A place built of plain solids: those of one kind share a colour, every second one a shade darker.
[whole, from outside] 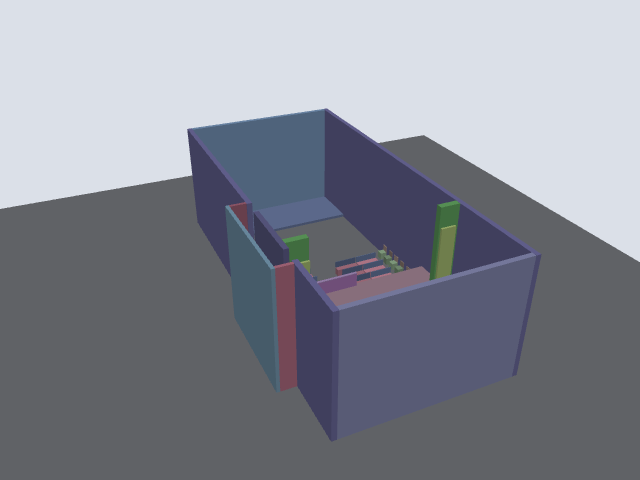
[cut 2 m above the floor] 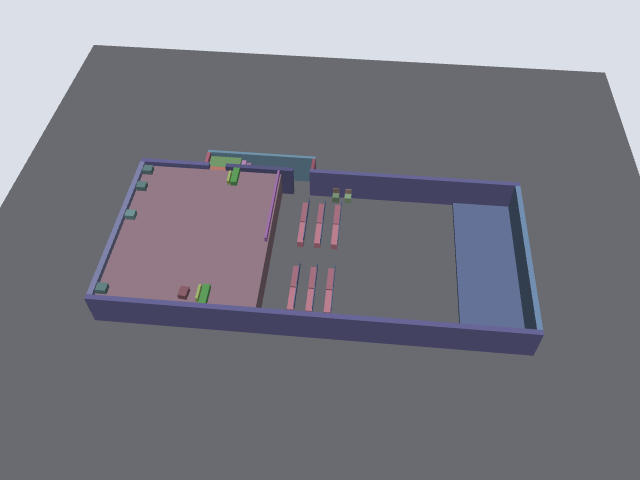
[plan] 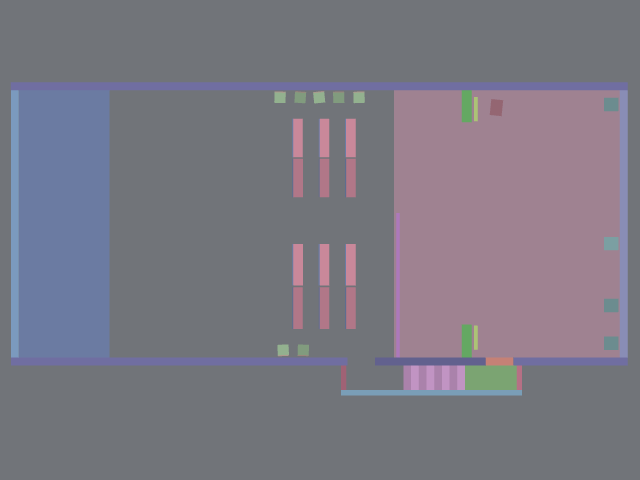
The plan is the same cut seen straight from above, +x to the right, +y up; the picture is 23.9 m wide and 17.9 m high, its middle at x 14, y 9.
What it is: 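A parish, school or music hall with a timber stage behind a plastered proscenium wall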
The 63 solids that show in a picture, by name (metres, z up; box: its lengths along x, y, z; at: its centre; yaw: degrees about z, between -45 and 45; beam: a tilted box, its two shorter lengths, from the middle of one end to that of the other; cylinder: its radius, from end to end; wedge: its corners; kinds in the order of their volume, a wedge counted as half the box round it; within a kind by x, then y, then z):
{
 "boards_main_1": {"box": [8.42, 9.97, 1.73], "at": [20.97, 9.6, 0.81]},
 "wall_side_1": {"box": [12.56, 0.3, 7.32], "at": [8.75, 4.47, 3.61]},
 "wall_side_2": {"box": [23.01, 0.3, 7.32], "at": [13.98, 14.74, 3.61]},
 "wall_side_3": {"box": [4.13, 0.3, 7.32], "at": [18.12, 4.47, 3.61]},
 "wall_side_4": {"box": [4.27, 0.3, 7.32], "at": [23.35, 4.47, 3.61]},
 "wall_back_1": {"box": [0.3, 9.97, 7.32], "at": [25.33, 9.6, 3.61]},
 "wall_rear_1": {"box": [0.3, 9.97, 7.32], "at": [2.62, 9.6, 3.61]},
 "wall_pass_out_1": {"box": [6.76, 0.2, 7.32], "at": [18.16, 3.3, 3.61]},
 "floor_rear_1": {"box": [3.38, 9.97, 0.24], "at": [4.46, 9.6, 0.07]},
 "wall_pros_1": {"box": [0.38, 1.23, 5.64], "at": [19.47, 5.24, 4.45]},
 "wall_pros_2": {"box": [0.38, 1.2, 5.64], "at": [19.47, 13.99, 4.45]},
 "step_1": {"box": [0.58, 0.92, 0.24], "at": [17.4, 3.86, 0.07]},
 "step_2": {"box": [0.58, 0.92, 0.42], "at": [17.68, 3.86, 0.16]},
 "step_3": {"box": [0.58, 0.92, 0.61], "at": [17.97, 3.86, 0.25]},
 "step_4": {"box": [0.58, 0.92, 0.8], "at": [18.26, 3.86, 0.35]},
 "step_5": {"box": [0.58, 0.92, 0.98], "at": [18.54, 3.86, 0.44]},
 "step_6": {"box": [0.58, 0.92, 1.17], "at": [18.83, 3.86, 0.53]},
 "step_7": {"box": [0.58, 0.92, 1.36], "at": [19.12, 3.86, 0.63]},
 "step_8": {"box": [0.58, 0.92, 1.54], "at": [19.41, 3.86, 0.72]},
 "boards_pass_1": {"box": [1.93, 0.92, 1.73], "at": [20.37, 3.86, 0.81]},
 "bench_seat_1": {"box": [0.36, 1.56, 0.45], "at": [13.18, 6.46, 0.23]},
 "bench_seat_2": {"box": [0.36, 1.56, 0.45], "at": [13.18, 8.08, 0.23]},
 "bench_seat_3": {"box": [0.36, 1.44, 0.45], "at": [13.18, 11.31, 0.23]},
 "bench_seat_4": {"box": [0.36, 1.44, 0.45], "at": [13.18, 12.81, 0.23]},
 "bench_seat_5": {"box": [0.36, 1.56, 0.45], "at": [14.17, 6.46, 0.23]},
 "bench_seat_6": {"box": [0.36, 1.56, 0.45], "at": [14.17, 8.08, 0.23]},
 "bench_seat_7": {"box": [0.36, 1.44, 0.45], "at": [14.17, 11.31, 0.23]},
 "bench_seat_8": {"box": [0.36, 1.44, 0.45], "at": [14.17, 12.81, 0.23]},
 "bench_seat_9": {"box": [0.36, 1.56, 0.45], "at": [15.15, 6.46, 0.23]},
 "bench_seat_10": {"box": [0.36, 1.56, 0.45], "at": [15.15, 8.08, 0.23]},
 "bench_seat_11": {"box": [0.36, 1.44, 0.45], "at": [15.15, 11.31, 0.23]},
 "bench_seat_12": {"box": [0.36, 1.44, 0.45], "at": [15.15, 12.81, 0.23]},
 "wall_pass_end_1": {"box": [0.2, 0.92, 7.32], "at": [14.88, 3.86, 3.61]},
 "wall_pass_end_2": {"box": [0.2, 0.92, 7.32], "at": [21.44, 3.86, 3.61]},
 "stack_chairs_1": {"box": [0.55, 0.5, 1.14], "at": [24.86, 5.15, 2.25]},
 "stack_chairs_2": {"box": [0.55, 0.5, 1.19], "at": [24.86, 6.56, 2.27]},
 "stack_chairs_3": {"box": [0.55, 0.5, 1.21], "at": [24.86, 8.86, 2.28]},
 "stack_chairs_4": {"box": [0.55, 0.5, 1.25], "at": [24.86, 14.05, 2.3]},
 "drape_1": {"box": [0.14, 0.91, 4.45], "at": [19.81, 5.36, 3.85]},
 "drape_2": {"box": [0.14, 0.91, 4.45], "at": [19.81, 13.88, 3.85]},
 "guard_dwarf_1": {"box": [0.14, 5.39, 0.88], "at": [16.91, 7.31, 2.07]},
 "chair_seat_1": {"box": [0.42, 0.42, 0.45], "at": [12.51, 14.32, 0.23], "yaw": -1.3},
 "chair_seat_2": {"box": [0.42, 0.42, 0.45], "at": [12.63, 4.89, 0.23], "yaw": 2.5},
 "chair_seat_3": {"box": [0.42, 0.42, 0.45], "at": [13.26, 14.32, 0.23], "yaw": -3.8},
 "chair_seat_4": {"box": [0.42, 0.42, 0.45], "at": [13.38, 4.89, 0.23], "yaw": -1.6},
 "chair_seat_5": {"box": [0.42, 0.42, 0.45], "at": [13.97, 14.32, 0.23], "yaw": 5.4},
 "chair_seat_6": {"box": [0.42, 0.42, 0.45], "at": [14.7, 14.32, 0.23], "yaw": 1.0},
 "chair_seat_7": {"box": [0.42, 0.42, 0.45], "at": [15.46, 14.32, 0.23], "yaw": 1.6},
 "boards_sill_1": {"box": [1.03, 0.3, 1.73], "at": [20.7, 4.47, 0.81]},
 "bench_back_1": {"box": [0.04, 1.56, 0.41], "at": [12.98, 6.46, 0.66]},
 "bench_back_2": {"box": [0.04, 1.56, 0.41], "at": [12.98, 8.08, 0.66]},
 "bench_back_3": {"box": [0.04, 1.44, 0.41], "at": [12.98, 11.31, 0.66]},
 "bench_back_4": {"box": [0.04, 1.44, 0.41], "at": [12.98, 12.81, 0.66]},
 "bench_back_5": {"box": [0.04, 1.56, 0.41], "at": [13.97, 6.46, 0.66]},
 "bench_back_6": {"box": [0.04, 1.56, 0.41], "at": [13.97, 8.08, 0.66]},
 "bench_back_7": {"box": [0.04, 1.44, 0.41], "at": [13.97, 11.31, 0.66]},
 "bench_back_8": {"box": [0.04, 1.44, 0.41], "at": [13.97, 12.81, 0.66]},
 "bench_back_9": {"box": [0.04, 1.56, 0.41], "at": [14.95, 6.46, 0.66]},
 "bench_back_10": {"box": [0.04, 1.56, 0.41], "at": [14.95, 8.08, 0.66]},
 "bench_back_11": {"box": [0.04, 1.44, 0.41], "at": [14.95, 11.31, 0.66]},
 "bench_back_12": {"box": [0.04, 1.44, 0.41], "at": [14.95, 12.81, 0.66]},
 "crate_1": {"box": [0.45, 0.6, 0.64], "at": [20.58, 13.94, 2.0], "yaw": -5.7},
 "guard_cap_1": {"box": [0.17, 5.39, 0.04], "at": [16.91, 7.31, 2.53]}
}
